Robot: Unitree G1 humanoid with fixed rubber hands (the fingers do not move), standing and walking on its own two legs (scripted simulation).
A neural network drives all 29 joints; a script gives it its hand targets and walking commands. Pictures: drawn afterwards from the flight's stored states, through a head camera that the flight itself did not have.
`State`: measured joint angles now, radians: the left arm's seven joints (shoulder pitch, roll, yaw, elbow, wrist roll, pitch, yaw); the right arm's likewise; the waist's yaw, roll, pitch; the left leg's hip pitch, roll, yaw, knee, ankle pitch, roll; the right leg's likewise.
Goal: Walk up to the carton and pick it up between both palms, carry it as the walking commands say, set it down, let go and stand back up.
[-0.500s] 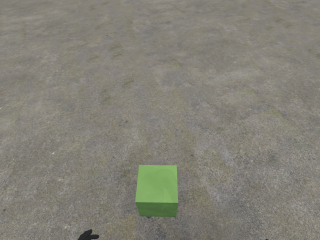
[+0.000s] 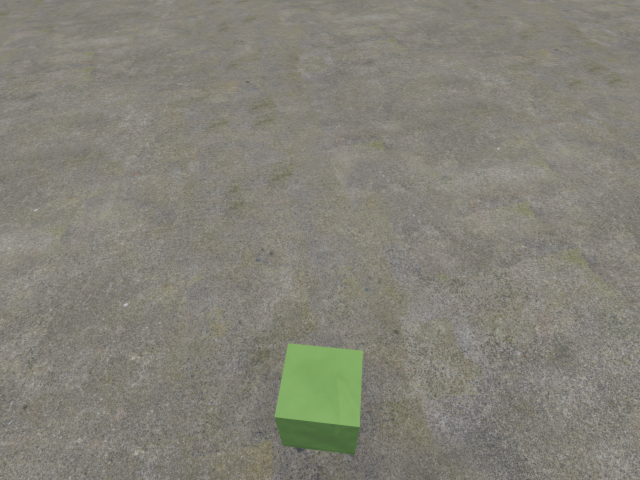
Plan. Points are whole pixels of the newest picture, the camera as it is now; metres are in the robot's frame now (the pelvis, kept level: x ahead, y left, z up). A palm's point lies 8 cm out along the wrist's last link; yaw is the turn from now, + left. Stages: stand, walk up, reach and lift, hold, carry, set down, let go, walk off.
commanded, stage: walk up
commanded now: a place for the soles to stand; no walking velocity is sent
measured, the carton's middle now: (321, 399) +0.46 +0.03 -0.65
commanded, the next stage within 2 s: reach and lift in 1.72 s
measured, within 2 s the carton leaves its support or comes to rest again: neither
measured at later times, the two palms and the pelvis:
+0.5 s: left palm out of the picture +0.05 +0.29 -0.13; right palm out of the picture +0.07 -0.23 -0.12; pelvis +0.01 +0.02 +0.00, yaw +2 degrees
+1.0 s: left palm out of the picture +0.07 +0.32 -0.13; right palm out of the picture +0.08 -0.21 -0.13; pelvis +0.03 +0.05 +0.00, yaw +3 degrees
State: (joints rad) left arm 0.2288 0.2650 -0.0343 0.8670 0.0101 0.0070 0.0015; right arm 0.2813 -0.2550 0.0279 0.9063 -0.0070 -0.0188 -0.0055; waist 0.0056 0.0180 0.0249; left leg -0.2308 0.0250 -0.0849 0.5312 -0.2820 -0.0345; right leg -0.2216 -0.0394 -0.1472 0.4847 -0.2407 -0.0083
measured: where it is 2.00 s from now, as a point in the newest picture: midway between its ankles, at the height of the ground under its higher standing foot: outside the picture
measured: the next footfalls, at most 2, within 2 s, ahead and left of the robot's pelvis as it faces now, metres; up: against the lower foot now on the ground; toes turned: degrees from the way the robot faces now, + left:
none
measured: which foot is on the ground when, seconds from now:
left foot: down 0.00-1.00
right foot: down 0.00-1.00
